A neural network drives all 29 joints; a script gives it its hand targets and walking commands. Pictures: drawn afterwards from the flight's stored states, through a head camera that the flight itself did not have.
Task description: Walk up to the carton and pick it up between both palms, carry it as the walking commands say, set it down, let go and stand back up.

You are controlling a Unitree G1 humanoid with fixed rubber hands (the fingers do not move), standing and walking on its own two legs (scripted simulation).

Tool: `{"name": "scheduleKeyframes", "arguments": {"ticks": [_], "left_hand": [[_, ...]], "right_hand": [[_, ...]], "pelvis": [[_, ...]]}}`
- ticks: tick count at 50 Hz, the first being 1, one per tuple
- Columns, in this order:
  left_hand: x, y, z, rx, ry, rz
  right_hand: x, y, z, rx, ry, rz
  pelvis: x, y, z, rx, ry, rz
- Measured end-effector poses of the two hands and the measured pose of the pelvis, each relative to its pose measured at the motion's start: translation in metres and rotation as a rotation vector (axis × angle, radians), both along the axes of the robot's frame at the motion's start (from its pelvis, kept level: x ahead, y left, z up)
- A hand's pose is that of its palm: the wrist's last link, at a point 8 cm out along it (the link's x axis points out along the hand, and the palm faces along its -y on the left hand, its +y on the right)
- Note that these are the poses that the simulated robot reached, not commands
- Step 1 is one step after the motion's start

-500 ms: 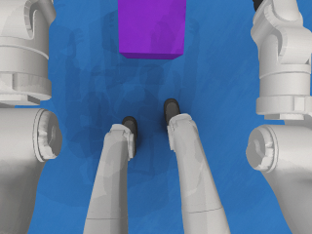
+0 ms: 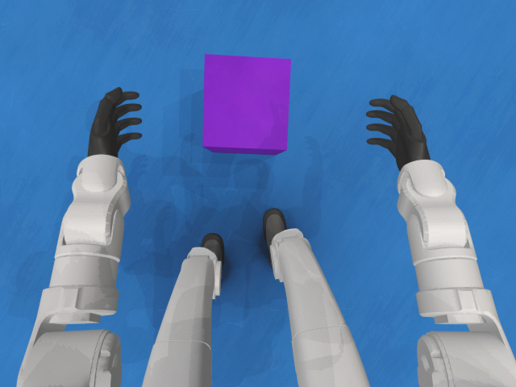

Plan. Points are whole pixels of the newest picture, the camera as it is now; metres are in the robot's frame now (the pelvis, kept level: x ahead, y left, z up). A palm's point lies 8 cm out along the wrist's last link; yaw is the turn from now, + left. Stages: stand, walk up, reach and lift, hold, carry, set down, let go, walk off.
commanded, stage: let go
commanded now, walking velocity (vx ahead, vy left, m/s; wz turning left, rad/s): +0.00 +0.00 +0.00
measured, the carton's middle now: (246, 112) +0.52 -0.02 -0.59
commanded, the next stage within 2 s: stand in 1.02 s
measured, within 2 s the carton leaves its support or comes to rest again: neither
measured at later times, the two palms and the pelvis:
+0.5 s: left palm (38, 306) +0.24 +0.21 -0.03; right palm (465, 299) +0.22 -0.23 -0.02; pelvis +0.04 +0.00 +0.05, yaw +0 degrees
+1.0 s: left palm out of the picture +0.26 +0.24 -0.02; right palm (450, 282) +0.24 -0.21 -0.02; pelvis +0.10 +0.02 +0.06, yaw -1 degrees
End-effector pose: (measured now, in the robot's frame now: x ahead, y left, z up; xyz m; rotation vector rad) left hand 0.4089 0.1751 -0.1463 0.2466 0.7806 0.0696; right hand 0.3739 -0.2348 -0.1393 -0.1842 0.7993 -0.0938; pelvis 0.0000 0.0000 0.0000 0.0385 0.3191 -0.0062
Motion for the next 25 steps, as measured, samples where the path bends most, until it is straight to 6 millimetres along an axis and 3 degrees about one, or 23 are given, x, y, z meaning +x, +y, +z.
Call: {"name": "scheduleKeyframes", "arguments": {"ticks": [4, 9, 14, 18, 25], "left_hand": [[-0.029, -0.004, 0.023, -0.020, 0.020, -0.004], [-0.052, -0.007, 0.069, -0.050, -0.020, -0.003], [-0.072, -0.001, 0.101, -0.075, -0.052, -0.007], [-0.098, 0.011, 0.110, -0.084, -0.027, -0.021], [-0.164, 0.039, 0.113, -0.060, 0.052, 0.002]], "right_hand": [[-0.035, -0.010, 0.029, 0.010, 0.014, -0.009], [-0.074, -0.013, 0.073, 0.032, -0.015, -0.043], [-0.101, -0.010, 0.098, 0.057, -0.036, -0.052], [-0.121, -0.003, 0.106, 0.052, -0.015, -0.032], [-0.158, 0.007, 0.118, 0.033, 0.028, -0.019]], "pelvis": [[0.009, -0.004, 0.008, 0.002, -0.012, -0.007], [0.023, -0.008, 0.020, 0.003, 0.003, -0.024], [0.030, -0.010, 0.031, -0.009, -0.098, -0.028], [0.032, -0.009, 0.038, -0.023, -0.193, -0.014], [0.043, -0.003, 0.052, -0.030, -0.304, -0.002]]}}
